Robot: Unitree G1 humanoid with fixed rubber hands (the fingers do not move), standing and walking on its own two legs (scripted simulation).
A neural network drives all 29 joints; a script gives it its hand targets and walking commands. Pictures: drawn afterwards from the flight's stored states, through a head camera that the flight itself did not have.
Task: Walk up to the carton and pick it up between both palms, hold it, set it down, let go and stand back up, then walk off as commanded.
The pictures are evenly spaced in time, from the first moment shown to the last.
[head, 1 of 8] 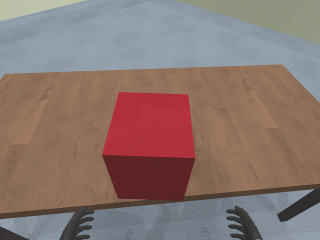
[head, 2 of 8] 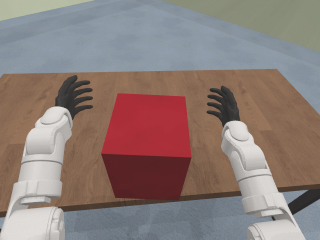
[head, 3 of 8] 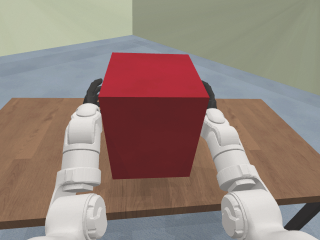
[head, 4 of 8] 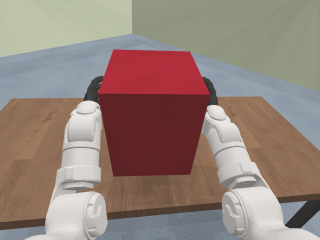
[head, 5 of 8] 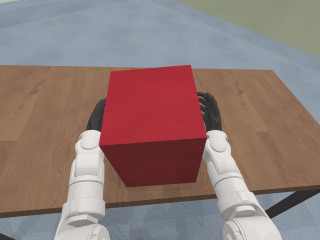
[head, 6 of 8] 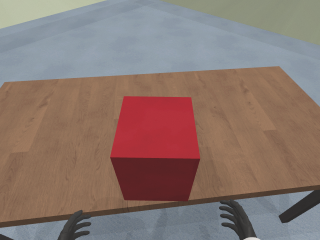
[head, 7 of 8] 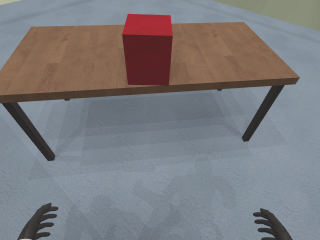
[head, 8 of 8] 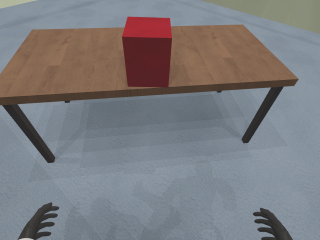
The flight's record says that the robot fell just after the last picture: no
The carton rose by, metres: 0.22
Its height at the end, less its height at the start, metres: +0.00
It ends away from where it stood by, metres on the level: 0.02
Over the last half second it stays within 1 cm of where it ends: yes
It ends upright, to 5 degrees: yes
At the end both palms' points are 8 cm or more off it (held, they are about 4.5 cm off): yes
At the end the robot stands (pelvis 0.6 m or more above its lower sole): yes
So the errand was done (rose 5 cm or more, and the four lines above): yes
